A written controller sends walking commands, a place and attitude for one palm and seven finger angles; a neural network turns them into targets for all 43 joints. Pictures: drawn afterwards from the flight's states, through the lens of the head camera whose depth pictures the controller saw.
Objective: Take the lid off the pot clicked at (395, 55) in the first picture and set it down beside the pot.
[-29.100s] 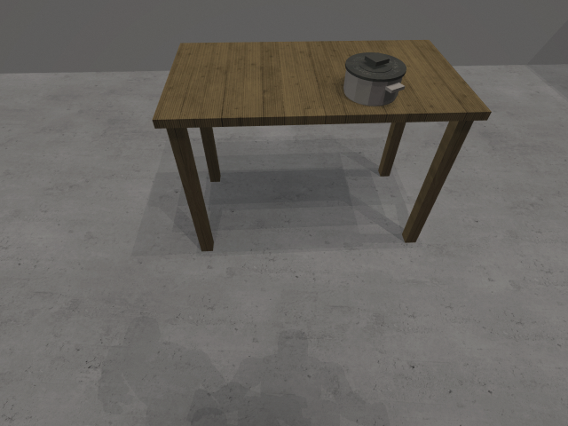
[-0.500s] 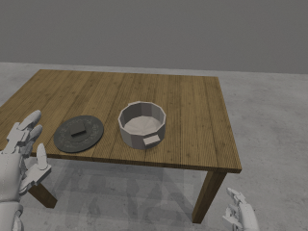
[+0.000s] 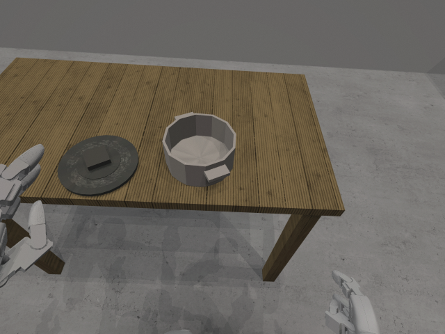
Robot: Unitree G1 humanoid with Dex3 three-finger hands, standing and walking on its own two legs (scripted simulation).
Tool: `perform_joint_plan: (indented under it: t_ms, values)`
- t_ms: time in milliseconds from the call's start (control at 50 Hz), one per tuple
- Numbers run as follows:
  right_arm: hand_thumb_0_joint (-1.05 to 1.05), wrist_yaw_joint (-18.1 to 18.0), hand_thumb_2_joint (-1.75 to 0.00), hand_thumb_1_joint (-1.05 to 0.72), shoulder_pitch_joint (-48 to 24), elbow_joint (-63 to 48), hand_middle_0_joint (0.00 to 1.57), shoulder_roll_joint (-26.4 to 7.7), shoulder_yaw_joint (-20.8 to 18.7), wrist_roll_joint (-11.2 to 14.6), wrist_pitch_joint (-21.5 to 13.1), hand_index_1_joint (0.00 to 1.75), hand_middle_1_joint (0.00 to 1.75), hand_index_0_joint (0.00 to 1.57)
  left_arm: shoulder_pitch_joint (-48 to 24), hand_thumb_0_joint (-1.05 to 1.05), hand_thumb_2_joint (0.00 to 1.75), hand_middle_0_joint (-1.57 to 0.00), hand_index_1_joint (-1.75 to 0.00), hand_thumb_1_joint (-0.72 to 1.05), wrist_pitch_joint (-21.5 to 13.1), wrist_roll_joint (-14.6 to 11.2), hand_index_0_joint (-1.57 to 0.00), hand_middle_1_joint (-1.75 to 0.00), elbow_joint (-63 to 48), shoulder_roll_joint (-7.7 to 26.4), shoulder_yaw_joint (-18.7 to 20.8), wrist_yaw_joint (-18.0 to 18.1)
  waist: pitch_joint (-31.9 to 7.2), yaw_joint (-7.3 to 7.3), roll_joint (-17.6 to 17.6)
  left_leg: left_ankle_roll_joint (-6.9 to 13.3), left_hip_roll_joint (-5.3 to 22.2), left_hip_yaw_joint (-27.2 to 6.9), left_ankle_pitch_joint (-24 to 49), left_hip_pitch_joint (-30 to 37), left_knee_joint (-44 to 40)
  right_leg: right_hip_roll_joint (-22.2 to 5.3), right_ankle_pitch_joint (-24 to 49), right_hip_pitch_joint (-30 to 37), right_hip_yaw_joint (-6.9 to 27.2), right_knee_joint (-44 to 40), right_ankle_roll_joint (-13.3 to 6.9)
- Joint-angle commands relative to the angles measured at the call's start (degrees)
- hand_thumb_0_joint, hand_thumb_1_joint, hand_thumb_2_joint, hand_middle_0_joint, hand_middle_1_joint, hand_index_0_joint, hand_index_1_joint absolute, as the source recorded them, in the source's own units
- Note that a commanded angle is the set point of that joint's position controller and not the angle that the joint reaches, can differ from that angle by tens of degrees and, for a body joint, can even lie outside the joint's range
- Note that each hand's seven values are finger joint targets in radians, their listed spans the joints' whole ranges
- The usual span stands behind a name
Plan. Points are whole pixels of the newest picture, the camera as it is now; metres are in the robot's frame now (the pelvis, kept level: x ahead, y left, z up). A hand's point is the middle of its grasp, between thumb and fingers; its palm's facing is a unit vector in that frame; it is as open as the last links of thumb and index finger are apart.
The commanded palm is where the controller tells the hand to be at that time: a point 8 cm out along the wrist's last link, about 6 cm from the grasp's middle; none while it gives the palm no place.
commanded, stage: step back with the hand held close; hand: left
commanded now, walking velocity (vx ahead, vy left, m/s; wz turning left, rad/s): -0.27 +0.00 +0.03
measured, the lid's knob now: (96, 157) +0.48 +0.33 -0.04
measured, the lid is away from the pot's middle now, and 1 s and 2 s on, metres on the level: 0.25 0.25 0.25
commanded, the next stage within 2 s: stop stepping back and stand still in 1.28 s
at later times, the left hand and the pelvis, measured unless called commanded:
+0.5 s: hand (18, 290) +0.14 +0.23 +0.17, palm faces +0.34 -0.82 -0.46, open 7.4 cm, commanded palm +0.07 +0.28 +0.18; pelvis -0.05 -0.01 -0.01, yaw +2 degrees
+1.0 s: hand out of the picture +0.10 +0.23 +0.17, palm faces +0.35 -0.85 -0.40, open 7.4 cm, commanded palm +0.03 +0.28 +0.18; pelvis -0.09 +0.00 -0.02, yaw +2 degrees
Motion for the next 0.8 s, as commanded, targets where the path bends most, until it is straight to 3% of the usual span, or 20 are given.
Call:
perform_joint_plan:
  t_ms: [0, 80, 160, 180, 240, 340, 380, 420, 480, 520, 580, 660, 680, 720, 740, 780]
  values:
    - [0.0, -0.46, -0.9, -0.9, -4.88, -9.43, 0.2, -7.86, -2.81, -0.03, -5.33, 0.3, 0.3, 0.2, 0.36, 0.0, 0.9, -0.2, -0.3, 0.9, -4.23, -0.45, -0.2, -0.3, -12.51, 7.25, 7.91, 2.36, -9.74, 1.01, 8.8, 1.62, 10.97, -11.87, -7.9, 1.9, -12.5, 0.57, 0.92, 1.89, -2.83, 0.71, -1.42]
    - [0.0, -0.75, -0.9, -0.9, -4.4, -9.35, 0.2, -7.9, -3.0, 0.24, -6.07, 0.3, 0.3, 0.2, -1.2, 0.0, 0.9, -0.2, -0.3, 0.9, -4.43, -0.43, -0.2, -0.3, -10.51, 6.67, 7.2, 2.45, -8.06, 0.0, 2.19, 0.49, 8.24, -9.86, -18.6, -0.88, -9.2, -1.49, 2.33, -0.2, -0.56, -3.12, -2.35]
    - [0.0, -0.9, -0.9, -0.9, -4.56, -8.96, 0.2, -7.53, -2.85, 0.0, -6.64, 0.3, 0.3, 0.2, -3.46, 0.0, 0.9, -0.2, -0.3, 0.9, -5.04, -0.21, -0.2, -0.3, -10.42, 6.09, 5.92, 2.71, -5.91, -0.33, 3.05, -0.09, 7.64, -9.54, -20.63, -0.74, -7.25, -2.36, -1.72, -5.46, 0.82, -4.57, -3.15]
    - [0.0, -1.06, -0.9, -0.9, -4.55, -8.8, 0.2, -7.56, -2.83, -0.32, -6.7, 0.3, 0.3, 0.2, -4.39, 0.0, 0.9, -0.2, -0.3, 0.9, -5.14, -0.18, -0.2, -0.3, -11.05, 7.24, 6.6, 2.88, -5.88, -0.38, 3.09, -0.11, 7.53, -9.74, -20.7, -1.13, -7.54, -2.33, -1.99, -5.5, 1.16, -4.55, -3.25]
    - [0.0, -1.15, -0.9, -0.9, -4.74, -8.69, 0.2, -7.25, -2.62, -0.27, -7.2, 0.3, 0.3, 0.2, -4.52, 0.0, 0.9, -0.2, -0.3, 0.9, -5.47, -0.01, -0.2, -0.3, -11.33, 6.31, 5.93, 3.1, -6.73, -0.19, 4.0, 0.03, 8.0, -10.04, -19.56, -0.98, -8.11, -1.8, -0.17, -5.1, 0.74, -3.16, -2.97]
    - [0.0, -1.03, -0.9, -0.9, -5.2, -9.06, 0.2, -7.48, -2.79, -0.35, -7.65, 0.3, 0.3, 0.2, -4.29, 0.0, 0.9, -0.2, -0.3, 0.9, -6.42, 0.43, -0.2, -0.3, -12.46, 6.22, 6.19, 3.25, -6.24, 0.06, 7.97, 0.35, 9.22, -11.53, -24.45, -6.11, -11.71, 0.14, -1.61, -1.35, -0.63, -0.85, -2.7]
    - [0.0, -1.04, -0.9, -0.9, -4.9, -8.95, 0.2, -7.32, -3.05, -0.55, -7.67, 0.3, 0.3, 0.2, -3.17, 0.0, 0.9, -0.2, -0.3, 0.9, -6.67, 0.32, -0.2, -0.3, -12.01, 7.36, 7.34, 3.37, -7.02, 0.14, 5.71, 0.23, 8.73, -10.85, -22.59, -5.97, -10.58, -0.3, -0.05, -1.1, 0.15, -1.15, -2.89]
    - [0.0, -0.89, -0.9, -0.9, -4.86, -8.86, 0.2, -7.33, -3.14, -0.55, -7.7, 0.3, 0.3, 0.2, -3.66, 0.0, 0.9, -0.2, -0.3, 0.9, -7.17, 0.35, -0.2, -0.3, -12.34, 6.39, 6.41, 3.26, -6.71, -0.06, 5.93, 0.06, 8.52, -9.92, -22.0, -5.8, -9.48, -0.68, 0.5, -2.12, 0.77, -1.35, -3.17]
    - [0.0, -0.89, -0.9, -0.9, -4.42, -8.39, 0.2, -7.19, -3.52, -0.88, -7.72, 0.3, 0.3, 0.2, -3.74, 0.0, 0.9, -0.2, -0.3, 0.9, -7.72, 0.27, -0.2, -0.3, -12.33, 7.62, 7.34, 3.54, -7.98, -0.19, 3.76, -0.36, 7.65, -9.21, -19.74, -3.98, -7.55, -1.72, 1.17, -3.69, 2.38, -2.02, -3.8]
    - [0.0, -0.85, -0.9, -0.9, -4.11, -8.06, 0.2, -6.96, -3.64, -0.89, -7.57, 0.3, 0.3, 0.2, -3.44, 0.0, 0.9, -0.2, -0.3, 0.9, -8.04, 0.19, -0.2, -0.3, -11.77, 6.73, 6.86, 3.59, -8.43, -0.32, 2.54, -0.57, 7.45, -8.4, -17.61, -2.88, -6.11, -2.35, 2.69, -4.66, 3.12, -2.34, -3.95]
    - [0.0, -0.93, -0.9, -0.9, -4.42, -7.94, 0.2, -7.32, -3.84, -1.06, -7.67, 0.3, 0.3, 0.2, -3.62, 0.0, 0.9, -0.2, -0.3, 0.9, -8.66, 0.38, -0.2, -0.3, -13.14, 7.65, 7.37, 3.77, -9.89, -0.32, 5.01, -0.22, 8.38, -9.54, -17.76, -3.23, -8.11, -1.25, 3.3, -3.16, 2.1, 0.01, -3.51]
    - [0.0, -0.87, -0.9, -0.9, -4.95, -8.51, 0.2, -8.02, -4.09, -1.04, -8.15, 0.3, 0.3, 0.2, -3.09, 0.0, 0.9, -0.2, -0.3, 0.9, -8.99, 1.04, -0.2, -0.3, -12.63, 6.62, 7.6, 3.55, -7.43, 0.11, 11.78, 1.27, 12.37, -13.35, -31.52, -14.87, -16.77, 2.91, -3.09, 4.73, -2.02, 7.24, -2.48]
    - [0.0, -0.87, -0.9, -0.9, -4.96, -8.28, 0.2, -8.03, -4.26, -1.06, -8.21, 0.3, 0.3, 0.2, -2.8, 0.0, 0.9, -0.2, -0.3, 0.9, -9.14, 1.18, -0.2, -0.3, -12.65, 7.81, 8.6, 3.66, -8.04, 0.33, 12.35, 1.54, 12.83, -13.57, -30.68, -15.38, -17.29, 3.37, -2.68, 5.86, -2.07, 7.79, -2.39]
    - [0.0, -0.56, -0.9, -0.9, -4.42, -8.15, 0.2, -7.36, -4.23, -0.84, -8.31, 0.3, 0.3, 0.2, -2.87, 0.0, 0.9, -0.2, -0.3, 0.9, -9.11, 0.89, -0.2, -0.3, -13.02, 7.35, 7.85, 3.46, -8.92, 0.27, 7.88, 0.46, 10.87, -10.72, -25.55, -10.86, -12.48, 1.91, -1.93, 2.74, -0.89, 4.22, -3.39]
    - [0.0, -0.55, -0.9, -0.9, -4.23, -8.04, 0.2, -7.12, -4.32, -0.96, -8.3, 0.3, 0.3, 0.2, -2.78, 0.0, 0.9, -0.2, -0.3, 0.9, -9.24, 0.66, -0.2, -0.3, -12.99, 7.53, 7.7, 3.48, -8.51, 0.13, 5.21, -0.5, 8.65, -8.34, -24.24, -8.6, -8.32, 0.02, -2.82, -0.91, 1.95, -0.05, -4.39]
    - [0.0, -0.44, -0.9, -0.9, -2.64, -6.57, 0.2, -6.17, -4.51, -1.61, -7.71, 0.3, 0.3, 0.2, -3.5, 0.0, 0.9, -0.2, -0.3, 0.9, -9.18, 0.38, -0.2, -0.3, -12.91, 9.37, 8.42, 4.04, -8.06, -0.22, -4.97, -2.89, 3.81, -4.69, -20.4, -1.44, 4.98, -8.28, -10.76, -12.96, 12.84, -10.3, -8.1]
